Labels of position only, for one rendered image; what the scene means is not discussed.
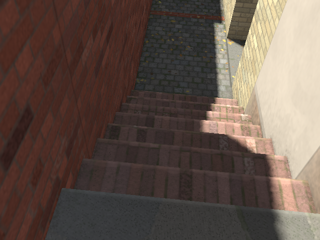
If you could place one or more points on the stairs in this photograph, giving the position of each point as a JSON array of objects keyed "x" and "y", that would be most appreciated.
[{"x": 192, "y": 148}]

